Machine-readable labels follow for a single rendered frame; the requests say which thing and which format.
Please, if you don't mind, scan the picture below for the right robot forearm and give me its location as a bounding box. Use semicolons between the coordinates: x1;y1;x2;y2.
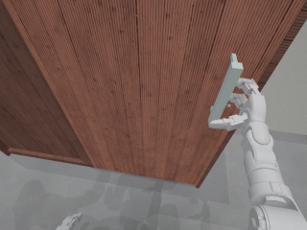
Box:
241;122;307;224

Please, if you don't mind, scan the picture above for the wardrobe door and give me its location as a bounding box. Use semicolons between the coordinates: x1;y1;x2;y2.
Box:
2;0;306;185
0;0;91;161

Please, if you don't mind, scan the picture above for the right robot upper arm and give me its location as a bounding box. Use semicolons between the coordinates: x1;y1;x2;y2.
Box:
248;204;307;230

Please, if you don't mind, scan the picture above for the handle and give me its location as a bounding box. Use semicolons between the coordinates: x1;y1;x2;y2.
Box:
208;53;244;124

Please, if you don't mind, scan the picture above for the left robot hand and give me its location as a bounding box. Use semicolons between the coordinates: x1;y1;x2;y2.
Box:
56;213;83;230

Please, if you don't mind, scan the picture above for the right robot hand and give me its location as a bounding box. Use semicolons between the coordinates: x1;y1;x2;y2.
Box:
209;78;267;131

